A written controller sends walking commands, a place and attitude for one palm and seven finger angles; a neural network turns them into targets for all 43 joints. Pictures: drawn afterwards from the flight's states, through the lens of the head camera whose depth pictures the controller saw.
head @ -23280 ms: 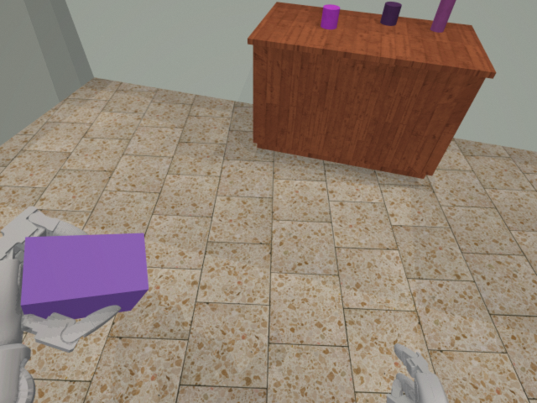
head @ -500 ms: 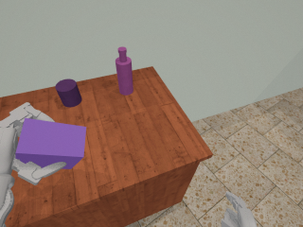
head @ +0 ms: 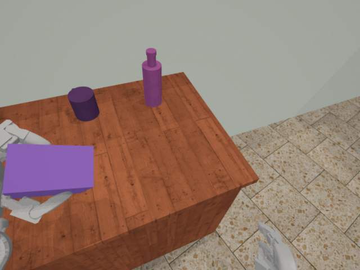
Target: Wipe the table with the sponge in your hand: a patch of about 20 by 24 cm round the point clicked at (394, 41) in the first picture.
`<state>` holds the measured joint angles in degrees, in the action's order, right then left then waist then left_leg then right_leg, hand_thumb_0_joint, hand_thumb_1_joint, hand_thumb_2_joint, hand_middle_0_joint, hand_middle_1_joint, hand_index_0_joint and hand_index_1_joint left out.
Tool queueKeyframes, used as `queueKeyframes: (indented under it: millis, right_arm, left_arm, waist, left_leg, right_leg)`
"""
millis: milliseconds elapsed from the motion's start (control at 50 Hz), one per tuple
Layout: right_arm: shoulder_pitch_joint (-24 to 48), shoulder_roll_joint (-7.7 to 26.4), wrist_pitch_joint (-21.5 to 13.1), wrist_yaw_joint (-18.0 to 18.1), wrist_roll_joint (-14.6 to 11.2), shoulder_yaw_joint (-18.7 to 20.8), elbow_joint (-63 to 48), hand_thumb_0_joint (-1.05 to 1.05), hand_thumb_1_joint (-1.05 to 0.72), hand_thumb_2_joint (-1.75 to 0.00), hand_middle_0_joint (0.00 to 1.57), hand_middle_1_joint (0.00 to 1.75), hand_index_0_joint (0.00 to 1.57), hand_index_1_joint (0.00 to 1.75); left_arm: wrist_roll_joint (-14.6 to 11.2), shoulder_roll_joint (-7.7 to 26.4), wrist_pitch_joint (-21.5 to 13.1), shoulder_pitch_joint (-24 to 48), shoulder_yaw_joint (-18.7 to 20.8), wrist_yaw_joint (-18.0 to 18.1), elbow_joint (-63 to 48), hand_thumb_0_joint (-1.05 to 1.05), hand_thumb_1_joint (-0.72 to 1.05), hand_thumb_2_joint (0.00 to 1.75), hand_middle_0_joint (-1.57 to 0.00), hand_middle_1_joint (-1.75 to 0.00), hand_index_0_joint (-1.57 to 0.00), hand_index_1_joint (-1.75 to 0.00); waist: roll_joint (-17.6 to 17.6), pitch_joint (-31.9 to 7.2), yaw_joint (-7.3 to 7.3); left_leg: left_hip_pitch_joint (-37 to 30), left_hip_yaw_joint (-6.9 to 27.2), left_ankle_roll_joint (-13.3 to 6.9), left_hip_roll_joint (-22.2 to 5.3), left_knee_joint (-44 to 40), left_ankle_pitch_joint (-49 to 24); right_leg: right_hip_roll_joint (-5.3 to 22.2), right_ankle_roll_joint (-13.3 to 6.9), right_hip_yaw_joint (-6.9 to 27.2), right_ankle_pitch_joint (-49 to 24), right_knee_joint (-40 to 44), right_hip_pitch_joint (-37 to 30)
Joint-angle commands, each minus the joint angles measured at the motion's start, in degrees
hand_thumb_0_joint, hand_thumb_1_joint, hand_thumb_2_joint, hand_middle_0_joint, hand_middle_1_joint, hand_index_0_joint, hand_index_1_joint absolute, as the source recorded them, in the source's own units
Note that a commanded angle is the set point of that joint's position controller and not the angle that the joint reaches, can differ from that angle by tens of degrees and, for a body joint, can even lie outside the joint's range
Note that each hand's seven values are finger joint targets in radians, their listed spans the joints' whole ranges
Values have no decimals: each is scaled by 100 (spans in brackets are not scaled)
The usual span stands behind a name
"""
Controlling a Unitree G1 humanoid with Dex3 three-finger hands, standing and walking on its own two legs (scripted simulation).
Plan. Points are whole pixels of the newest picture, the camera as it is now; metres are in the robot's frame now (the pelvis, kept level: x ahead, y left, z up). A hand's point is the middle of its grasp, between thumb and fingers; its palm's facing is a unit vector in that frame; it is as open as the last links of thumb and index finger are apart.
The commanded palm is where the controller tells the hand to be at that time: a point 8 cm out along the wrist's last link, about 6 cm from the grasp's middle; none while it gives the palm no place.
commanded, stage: come to a stop and stand still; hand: left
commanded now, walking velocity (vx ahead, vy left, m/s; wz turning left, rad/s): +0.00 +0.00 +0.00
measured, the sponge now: (62, 172) +0.23 +0.23 +0.15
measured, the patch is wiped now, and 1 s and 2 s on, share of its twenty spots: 0.00 0.00 0.00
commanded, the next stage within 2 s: look again from close up in 0.44 s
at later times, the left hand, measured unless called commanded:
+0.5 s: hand (29, 176) +0.21 +0.27 +0.16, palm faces +0.35 -0.85 -0.39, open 10.5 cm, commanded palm +0.16 +0.30 +0.17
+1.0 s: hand (23, 152) +0.24 +0.28 +0.18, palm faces +0.37 -0.76 -0.53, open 10.5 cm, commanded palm +0.15 +0.31 +0.17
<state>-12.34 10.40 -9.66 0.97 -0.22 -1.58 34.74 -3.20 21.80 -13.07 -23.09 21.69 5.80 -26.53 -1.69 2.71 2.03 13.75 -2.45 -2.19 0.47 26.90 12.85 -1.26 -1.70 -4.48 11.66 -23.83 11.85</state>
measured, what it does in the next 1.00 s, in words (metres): stands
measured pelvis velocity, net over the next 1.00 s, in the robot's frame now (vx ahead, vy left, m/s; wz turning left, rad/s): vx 0.00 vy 0.01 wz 0.04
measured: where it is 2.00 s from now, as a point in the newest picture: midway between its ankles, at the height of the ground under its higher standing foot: outside the picture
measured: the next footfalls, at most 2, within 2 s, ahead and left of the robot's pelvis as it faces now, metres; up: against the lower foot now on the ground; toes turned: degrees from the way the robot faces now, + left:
none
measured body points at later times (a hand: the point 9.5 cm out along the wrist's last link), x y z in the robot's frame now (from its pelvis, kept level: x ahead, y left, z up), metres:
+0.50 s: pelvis -0.01 +0.02 +0.00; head +0.01 +0.05 +0.45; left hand +0.19 +0.31 +0.18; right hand +0.17 -0.20 -0.07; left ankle +0.02 +0.09 -0.74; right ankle +0.01 -0.10 -0.74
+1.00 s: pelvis +0.00 +0.01 +0.00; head +0.02 +0.03 +0.45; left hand +0.21 +0.32 +0.21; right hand +0.18 -0.21 -0.08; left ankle +0.02 +0.09 -0.74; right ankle +0.01 -0.10 -0.74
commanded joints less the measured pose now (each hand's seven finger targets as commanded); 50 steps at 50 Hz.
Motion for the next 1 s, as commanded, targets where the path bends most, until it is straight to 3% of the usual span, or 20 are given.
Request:
queueKeyframes:
  millis: [0, 60, 100, 180, 200, 240, 380, 440, 580, 600, 680, 700, 780, 880, 900, 920, 940, 960, 980]
  right_arm:
    - [536, 820, -336, 84, -52, 313, -892, 0, -90, -90, 20, 30, 20, 30]
    - [520, 837, -250, 116, -27, 310, -969, 0, -90, -90, 20, 30, 20, 30]
    - [623, 806, -217, 137, -33, 286, -988, 0, -90, -90, 20, 30, 20, 30]
    - [577, 804, -206, 150, -12, 290, -1105, 0, -90, -90, 20, 30, 20, 30]
    - [644, 796, -232, 143, -23, 275, -1100, 0, -90, -90, 20, 30, 20, 30]
    - [562, 804, -244, 143, -1, 280, -1124, 0, -90, -90, 20, 30, 20, 30]
    - [425, 862, -224, 120, -5, 323, -1066, 0, -90, -90, 20, 30, 20, 30]
    - [444, 864, -205, 131, -15, 322, -1053, 0, -90, -90, 20, 30, 20, 30]
    - [485, 862, -221, 148, -11, 319, -1057, 0, -90, -90, 20, 30, 20, 30]
    - [553, 848, -236, 139, -28, 309, -1045, 0, -90, -90, 20, 30, 20, 30]
    - [478, 858, -259, 145, -9, 328, -1045, 0, -90, -90, 20, 30, 20, 30]
    - [526, 845, -269, 139, -24, 322, -1023, 0, -90, -90, 20, 30, 20, 30]
    - [444, 856, -225, 152, -16, 347, -1031, 0, -90, -90, 20, 30, 20, 30]
    - [451, 878, -163, 169, -27, 349, -1024, 0, -90, -90, 20, 30, 20, 30]
    - [-649, 1305, 134, 584, -584, -774, -1711, 0, -90, -90, 20, 30, 20, 30]
    - [719, 890, -32, 395, 232, 439, -774, 0, -90, -90, 20, 30, 20, 30]
    - [592, 1249, -111, 37, 306, 357, -900, 0, -90, -90, 20, 30, 20, 30]
    - [441, 1465, -11, -27, 214, 475, -812, 0, -90, -90, 20, 30, 20, 30]
    - [689, 1296, -39, 11, 172, 400, -999, 0, -90, -90, 20, 30, 20, 30]
  left_arm:
    - [38, 692, -280, 423, 180, 72, -977, 0, 10, 130, -120, -160, -120, -160]
    - [63, 770, -253, 664, 224, 70, -952, 0, 10, 130, -120, -160, -120, -160]
    - [80, 995, -271, 751, 430, 97, -1155, 0, 10, 130, -120, -160, -120, -160]
    - [69, 956, -322, 768, 389, 87, -1430, 0, 10, 130, -120, -160, -120, -160]
    - [72, 1005, -349, 744, 417, 91, -1556, 0, 10, 130, -120, -160, -120, -160]
    - [90, 950, -377, 663, 365, 94, -1576, 0, 10, 130, -120, -160, -120, -160]
    - [87, 842, -330, 330, 370, 68, -1171, 0, 10, 130, -120, -160, -120, -160]
    - [89, 824, -311, 347, 340, 51, -1088, 0, 10, 130, -120, -160, -120, -160]
    - [120, 909, -315, 520, 347, 66, -1332, 0, 10, 130, -120, -160, -120, -160]
    - [132, 975, -331, 518, 393, 69, -1475, 0, 10, 130, -120, -160, -120, -160]
    - [120, 951, -359, 432, 400, 90, -1509, 0, 10, 130, -120, -160, -120, -160]
    - [129, 1040, -370, 352, 491, 95, -1532, 0, 10, 130, -120, -160, -120, -160]
    - [81, 935, -338, 202, 464, 76, -1347, 0, 10, 130, -120, -160, -120, -160]
    - [37, 848, -261, 129, 383, 46, -1172, 0, 10, 130, -120, -160, -120, -160]
    - [183, 5197, -1074, 5289, 1688, 86, -3389, 0, 10, 130, -120, -160, -120, -160]
    - [693, 2585, 193, 3565, 1585, -210, 89, 0, 10, 130, -120, -160, -120, -160]
    - [387, 1983, 329, 2804, 731, -300, 248, 0, 10, 130, -120, -160, -120, -160]
    - [363, 2119, 456, 2176, 1136, -367, 117, 0, 10, 130, -120, -160, -120, -160]
    - [33, 1493, 678, 1934, 736, -603, -88, 0, 10, 130, -120, -160, -120, -160]
  waist:
    - [395, -866, -92]
    - [237, -697, -86]
    - [454, -683, -90]
    - [634, -784, -76]
    - [932, -840, -86]
    - [1045, -847, -69]
    - [486, -854, -81]
    - [495, -831, -94]
    - [490, -814, -89]
    - [709, -841, -103]
    - [678, -878, -88]
    - [832, -881, -92]
    - [553, -924, -93]
    - [445, -970, -110]
    - [2031, -855, -522]
    - [1535, -1143, 181]
    - [844, -616, -60]
    - [871, -1376, 139]
    - [1114, -1586, 252]
  left_leg:
    - [-271, 726, 98, -581, -666, -812]
    - [-77, 761, 114, -564, -751, -527]
    - [-41, 790, 112, -556, -834, -361]
    - [33, 804, 105, -546, -871, -259]
    - [-10, 826, 121, -552, -935, -266]
    - [121, 873, 138, -621, -1022, -185]
    - [32, 867, 238, -647, -987, -437]
    - [-29, 871, 302, -649, -1012, -555]
    - [97, 857, 182, -611, -1003, -129]
    - [47, 840, 183, -589, -1014, -147]
    - [69, 870, 188, -589, -968, -197]
    - [18, 876, 221, -600, -1017, -247]
    - [-56, 822, 229, -592, -870, -598]
    - [-200, 782, 256, -581, -798, -965]
    - [1240, 1076, -110, -568, -993, 413]
    - [-253, 455, 404, -259, -430, -681]
    - [-158, 640, 584, -156, -405, -1613]
    - [-891, 645, 564, -365, -193, -2158]
    - [-1175, 505, 477, -247, -55, -2254]
  right_leg:
    - [472, 56, 774, -835, 314, -358]
    - [494, 53, 763, -643, 428, -383]
    - [462, 48, 747, -546, 457, -402]
    - [462, 26, 723, -581, 422, -616]
    - [421, 26, 672, -576, 353, -626]
    - [392, 33, 596, -540, 268, -755]
    - [405, 53, 573, -653, 340, -700]
    - [399, 60, 546, -665, 359, -650]
    - [432, 57, 620, -553, 421, -730]
    - [406, 57, 612, -566, 393, -703]
    - [435, 29, 605, -592, 359, -743]
    - [389, 40, 570, -571, 318, -699]
    - [455, 22, 620, -850, 372, -716]
    - [478, 27, 642, -1074, 427, -661]
    - [-99, 414, 489, 313, -598, -1327]
    - [-25, -155, 227, 109, -469, -159]
    - [-39, -184, -139, -413, -230, 283]
    - [-116, -148, -59, -619, -432, 404]
    - [-27, -124, 23, -667, -313, 369]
